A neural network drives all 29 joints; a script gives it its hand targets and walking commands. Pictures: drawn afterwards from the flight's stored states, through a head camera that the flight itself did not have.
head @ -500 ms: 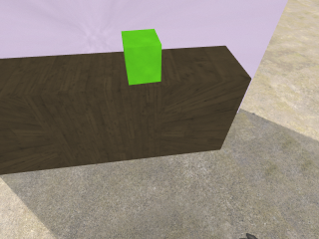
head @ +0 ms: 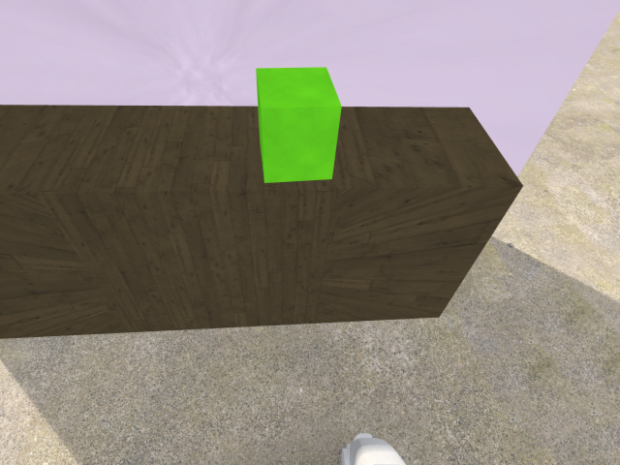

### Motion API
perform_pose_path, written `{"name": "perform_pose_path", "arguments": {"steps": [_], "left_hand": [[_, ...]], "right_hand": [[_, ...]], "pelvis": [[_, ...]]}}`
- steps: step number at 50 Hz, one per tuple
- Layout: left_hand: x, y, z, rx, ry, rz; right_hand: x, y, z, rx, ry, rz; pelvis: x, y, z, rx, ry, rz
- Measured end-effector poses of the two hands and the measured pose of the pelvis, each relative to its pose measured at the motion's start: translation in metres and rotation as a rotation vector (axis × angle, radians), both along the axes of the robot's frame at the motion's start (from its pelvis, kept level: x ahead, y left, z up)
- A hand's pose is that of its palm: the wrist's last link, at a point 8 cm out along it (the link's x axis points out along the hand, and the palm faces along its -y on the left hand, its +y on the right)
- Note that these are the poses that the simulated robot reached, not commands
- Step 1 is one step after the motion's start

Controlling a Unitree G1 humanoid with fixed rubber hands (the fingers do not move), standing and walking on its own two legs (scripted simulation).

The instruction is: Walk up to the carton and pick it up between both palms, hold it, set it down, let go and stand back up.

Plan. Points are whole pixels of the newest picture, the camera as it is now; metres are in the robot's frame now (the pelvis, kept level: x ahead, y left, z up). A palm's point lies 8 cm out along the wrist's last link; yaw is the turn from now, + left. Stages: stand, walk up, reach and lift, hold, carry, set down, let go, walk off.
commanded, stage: walk up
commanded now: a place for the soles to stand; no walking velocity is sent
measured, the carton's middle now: (295, 125) +0.83 -0.02 -0.02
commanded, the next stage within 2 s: none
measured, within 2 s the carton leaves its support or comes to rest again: neither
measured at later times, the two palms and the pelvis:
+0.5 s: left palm out of the picture +0.13 +0.23 -0.11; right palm (469, 343) +0.31 -0.28 -0.09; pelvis +0.17 -0.04 +0.00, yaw +4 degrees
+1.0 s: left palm (184, 294) +0.44 +0.19 -0.11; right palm (478, 330) +0.36 -0.33 -0.14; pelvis +0.33 -0.06 -0.02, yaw +1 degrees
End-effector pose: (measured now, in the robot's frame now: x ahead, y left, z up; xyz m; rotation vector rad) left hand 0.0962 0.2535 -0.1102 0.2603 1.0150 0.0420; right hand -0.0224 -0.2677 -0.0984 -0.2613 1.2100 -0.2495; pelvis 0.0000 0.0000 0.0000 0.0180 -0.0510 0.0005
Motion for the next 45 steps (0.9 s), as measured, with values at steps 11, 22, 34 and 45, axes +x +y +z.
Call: {"name": "perform_pose_path", "arguments": {"steps": [11, 22, 34, 45], "left_hand": [[0.094, -0.048, 0.008, 0.058, -0.144, 0.050], [0.035, -0.032, 0.008, 0.082, 0.122, 0.253], [0.104, -0.016, -0.029, 0.005, 0.249, 0.205], [0.295, -0.045, 0.001, 0.015, -0.025, 0.039]], "right_hand": [[0.120, -0.047, -0.037, 0.054, -0.024, 0.090], [0.294, -0.027, -0.001, 0.098, -0.234, 0.256], [0.382, -0.003, 0.009, -0.001, -0.302, 0.239], [0.357, -0.052, -0.011, 0.004, -0.075, 0.086]], "pelvis": [[0.082, -0.047, -0.021, -0.009, -0.020, 0.033], [0.149, -0.049, 0.000, -0.025, -0.010, 0.065], [0.237, -0.024, -0.013, -0.024, -0.017, 0.065], [0.303, -0.046, -0.008, -0.014, -0.003, 0.035]]}}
